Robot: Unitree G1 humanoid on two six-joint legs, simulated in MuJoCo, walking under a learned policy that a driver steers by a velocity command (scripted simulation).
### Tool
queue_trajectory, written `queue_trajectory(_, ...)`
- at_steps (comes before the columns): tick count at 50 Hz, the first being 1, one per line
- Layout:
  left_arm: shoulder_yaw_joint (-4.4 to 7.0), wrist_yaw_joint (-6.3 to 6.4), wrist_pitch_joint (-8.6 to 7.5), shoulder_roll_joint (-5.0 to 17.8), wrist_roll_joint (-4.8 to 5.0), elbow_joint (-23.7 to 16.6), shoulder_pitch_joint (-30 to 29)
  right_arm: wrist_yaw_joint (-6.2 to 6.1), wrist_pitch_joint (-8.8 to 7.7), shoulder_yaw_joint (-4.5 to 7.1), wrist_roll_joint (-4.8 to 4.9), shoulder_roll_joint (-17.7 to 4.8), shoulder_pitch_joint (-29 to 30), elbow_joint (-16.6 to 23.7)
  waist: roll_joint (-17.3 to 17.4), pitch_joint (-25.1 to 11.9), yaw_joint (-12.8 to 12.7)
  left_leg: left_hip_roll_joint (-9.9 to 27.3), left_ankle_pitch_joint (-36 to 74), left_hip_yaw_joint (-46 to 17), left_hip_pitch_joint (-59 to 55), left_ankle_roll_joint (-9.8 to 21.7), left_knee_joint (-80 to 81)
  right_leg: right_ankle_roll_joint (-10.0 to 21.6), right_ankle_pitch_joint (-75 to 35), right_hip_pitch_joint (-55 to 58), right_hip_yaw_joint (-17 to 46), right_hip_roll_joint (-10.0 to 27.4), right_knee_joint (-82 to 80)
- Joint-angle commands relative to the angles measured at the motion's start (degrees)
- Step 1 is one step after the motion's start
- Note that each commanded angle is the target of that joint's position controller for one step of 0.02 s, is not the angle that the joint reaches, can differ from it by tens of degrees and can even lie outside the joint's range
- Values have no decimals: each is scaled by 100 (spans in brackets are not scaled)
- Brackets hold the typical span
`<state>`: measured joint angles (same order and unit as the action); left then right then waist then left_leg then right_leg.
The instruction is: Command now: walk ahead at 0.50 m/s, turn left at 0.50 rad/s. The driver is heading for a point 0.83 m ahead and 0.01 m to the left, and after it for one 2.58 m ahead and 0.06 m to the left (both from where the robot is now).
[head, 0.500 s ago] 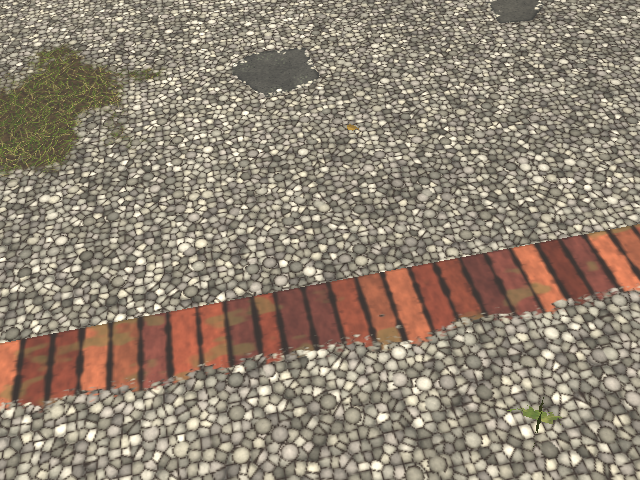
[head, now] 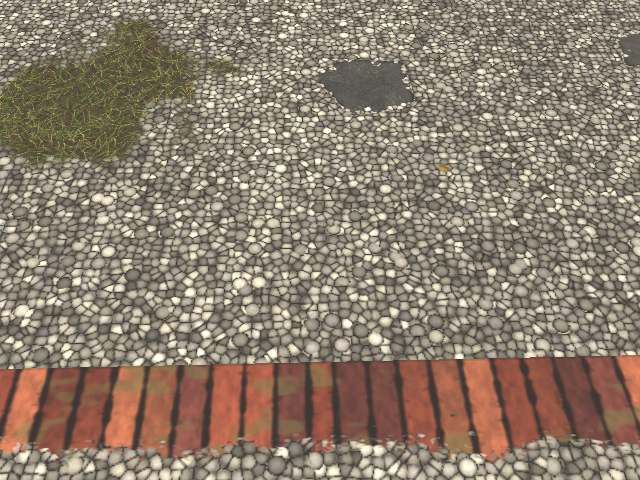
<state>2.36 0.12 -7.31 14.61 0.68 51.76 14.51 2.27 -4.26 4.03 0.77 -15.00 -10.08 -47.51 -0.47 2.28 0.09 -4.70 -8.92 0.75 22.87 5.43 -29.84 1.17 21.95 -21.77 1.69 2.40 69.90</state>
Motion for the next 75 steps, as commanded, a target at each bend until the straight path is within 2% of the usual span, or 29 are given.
queue_trajectory(1,233,68,-66,718,-88,-571,-87,-42,-55,100,-52,-513,-130,413,165,-592,-116,1460,961,-2141,-1411,1112,1663,-17,-466,-1381,312,479,-291)
queue_trajectory(6,219,138,113,483,-170,-923,-757,-236,-62,196,3,-857,-618,383,334,-291,5,1163,1402,-1605,-814,1050,1848,-381,-1621,-1447,119,292,-1935)
queue_trajectory(14,140,-102,-49,444,-60,-1331,-1903,-324,33,150,53,-737,-1323,151,554,-160,505,1311,676,-1876,-1565,715,1333,-197,-2735,-1035,135,-72,-4075)
queue_trajectory(17,184,-151,-122,628,-56,-1374,-1731,-346,88,183,14,-837,-1306,140,706,-171,341,1542,1315,-2168,-2078,622,908,54,-1968,-777,52,-139,-4326)
queue_trajectory(19,321,-110,-163,906,-123,-1097,-617,-321,104,125,-10,-709,-1095,237,627,-841,-217,1100,2573,-1867,-1902,402,-267,435,-2116,877,44,-95,-4488)
queue_trajectory(20,402,-84,-153,1232,-163,-966,413,-311,92,35,-98,-533,-1023,376,73,-1656,-640,698,1607,-1417,-1044,194,-1862,832,-2268,2427,1001,788,-4331)
queue_trajectory(21,533,-127,-73,1606,-139,-684,1019,-278,-3,-84,59,-97,-1985,322,-1785,-2260,-336,-185,-1617,-902,1178,-253,-3783,1821,-1308,4361,3481,1960,-4710)
queue_trajectory(22,397,-158,-47,1043,21,-680,1015,-274,-58,-30,122,-554,-1860,240,-1341,-1909,-464,103,-2349,-1254,2028,-229,-4449,1706,-78,4247,4198,2045,-5171)
queue_trajectory(23,307,-144,-18,733,33,-766,616,-260,-79,49,145,-851,-1146,372,-701,-1030,-526,360,-1842,-1191,2293,-206,-4568,1423,-18,3475,3373,1801,-5289)
queue_trajectory(25,215,-167,52,587,-72,-869,6,-257,-92,48,-17,-711,-534,540,-72,-289,-250,815,-1073,-769,1990,-263,-3958,1246,-1122,2107,2284,1337,-5592)
queue_trajectory(28,173,-188,25,522,-92,-788,-11,-243,-27,37,-13,-437,-726,514,-459,-348,-7,1043,-790,-551,1420,-351,-3282,1197,-2109,1531,1491,956,-5883)
queue_trajectory(34,258,-69,117,869,-8,-531,410,-227,-36,-67,-58,-201,278,820,-365,-197,-240,1075,729,-308,1512,-521,-1347,1106,-2819,1490,659,811,-6146)
queue_trajectory(41,268,-39,241,994,66,-176,939,-38,-141,-61,45,-324,1334,1228,-417,101,-483,790,972,-181,1136,-361,-83,954,-2588,2011,558,1062,-5865)
queue_trajectory(44,301,-4,292,1094,60,-192,708,14,-212,71,6,-623,706,1083,-467,-234,-14,616,604,-79,113,-80,87,772,-3816,2149,503,1096,-5028)
queue_trajectory(45,256,-11,309,993,57,-221,663,-25,-224,195,-19,-838,-94,841,-319,-685,376,530,629,5,-1018,85,234,645,-4238,1862,362,796,-4104)
queue_trajectory(46,155,-7,298,779,-31,-380,637,-98,-237,320,-94,-1270,-1115,667,211,-1475,757,1478,794,-952,-2675,485,163,439,-3052,818,137,422,-2435)
queue_trajectory(47,-64,-46,207,52,-8,-412,1489,-72,-195,401,-82,-1640,-1414,586,1709,-2323,447,2783,-267,-3277,-4630,1320,548,110,508,-1415,-95,-444,-464)
queue_trajectory(48,66,-48,136,607,120,-345,1225,-70,-169,265,-48,-1084,-1531,572,1400,-2232,663,2764,-999,-3832,-4401,1207,1055,173,1106,-2034,570,-281,228)
queue_trajectory(49,194,-39,121,1001,221,-536,661,-81,-174,181,-33,-864,-1170,595,1007,-1390,632,2587,-783,-2996,-3630,940,1210,222,585,-2265,581,-43,337)
queue_trajectory(50,205,-5,156,960,187,-593,391,-75,-175,122,-60,-719,-727,639,589,-978,434,2375,-276,-2348,-2872,800,1357,182,113,-2060,456,198,163)
queue_trajectory(53,243,-14,377,652,117,-607,468,-42,-266,77,-107,-429,-129,584,619,-426,-17,1993,274,-1284,-1574,662,1973,113,-536,-1375,512,551,-495)
queue_trajectory(60,295,-89,420,482,49,-857,-32,-222,-361,181,-162,-680,-88,282,313,-74,-92,1725,2047,362,-1505,468,2052,-15,-2678,-1602,467,404,-2105)
queue_trajectory(63,177,-229,342,196,-33,-1198,-880,-358,-243,187,-86,-777,-350,151,260,40,261,1517,2102,920,-1273,280,1789,-24,-3711,-989,-117,170,-3419)
queue_trajectory(68,273,-465,476,516,-45,-1569,-1047,-451,3,297,78,-1052,-379,109,362,-34,201,2031,2179,784,-2238,149,751,148,-2751,-1182,-90,153,-4071)
queue_trajectory(71,465,-444,460,824,-88,-1297,53,-472,134,290,129,-992,-271,177,51,-622,-351,1692,2743,1026,-2135,-149,-1310,407,-2724,255,-571,-381,-4648)
queue_trajectory(72,596,-314,443,1153,-116,-1106,649,-441,96,203,20,-765,-429,207,-412,-1013,-527,1220,1347,1116,-1153,-465,-2932,681,-4636,1601,-187,-150,-4647)
queue_trajectory(73,605,-207,453,1604,-177,-1172,718,-345,66,17,-347,-119,-972,305,-1657,-1477,-67,501,-3707,862,1182,-809,-5197,1403,-8537,3569,1299,1090,-3276)
queue_trajectory(74,563,-251,418,1670,-167,-1436,732,-248,-13,-27,-151,-498,-1270,455,-1182,-2813,-200,243,-3719,-303,1869,-936,-6009,2464,-7998,4344,3100,2019,-3729)
queue_trajectory(75,556,-261,488,1469,-103,-1616,387,-251,-10,57,16,-887,-700,576,-530,-2708,-399,492,-3082,-619,2000,-869,-5968,2363,-6603,3982,2788,1784,-4126)
